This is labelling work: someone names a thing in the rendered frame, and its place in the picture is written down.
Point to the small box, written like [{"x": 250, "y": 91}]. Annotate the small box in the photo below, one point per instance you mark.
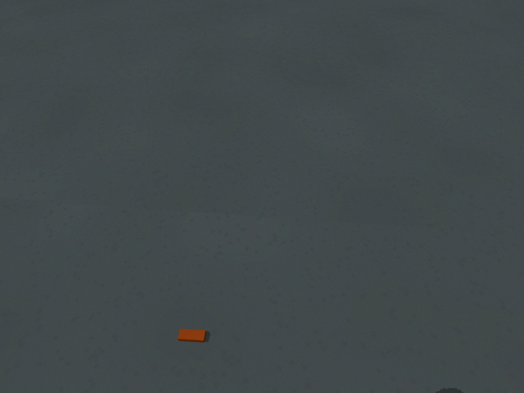
[{"x": 192, "y": 335}]

